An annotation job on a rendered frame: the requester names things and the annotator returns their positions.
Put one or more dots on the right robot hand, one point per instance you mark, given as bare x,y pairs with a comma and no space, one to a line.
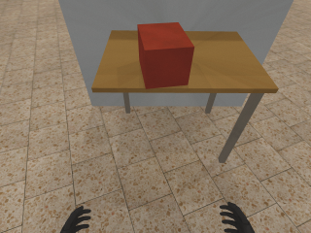
240,220

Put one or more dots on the carton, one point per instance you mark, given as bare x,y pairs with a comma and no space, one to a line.
165,54

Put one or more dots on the table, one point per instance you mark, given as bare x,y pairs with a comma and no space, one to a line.
221,63

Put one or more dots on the left robot hand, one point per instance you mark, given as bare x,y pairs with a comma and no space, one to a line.
71,226

